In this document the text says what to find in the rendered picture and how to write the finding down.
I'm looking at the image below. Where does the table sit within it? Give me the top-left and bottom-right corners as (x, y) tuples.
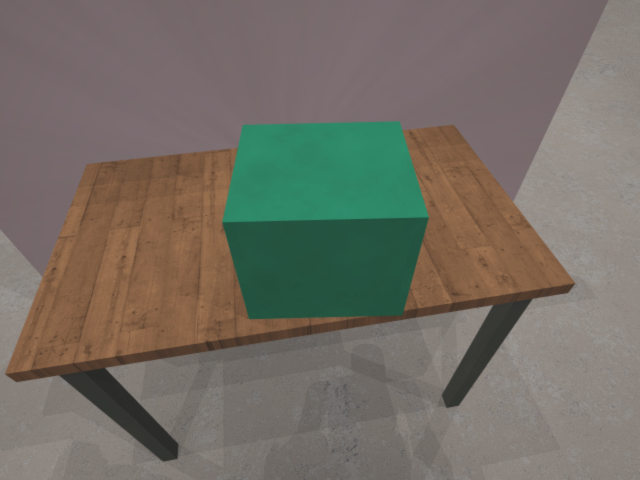
(5, 125), (576, 462)

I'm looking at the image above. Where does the carton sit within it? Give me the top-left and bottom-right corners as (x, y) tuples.
(222, 121), (429, 319)

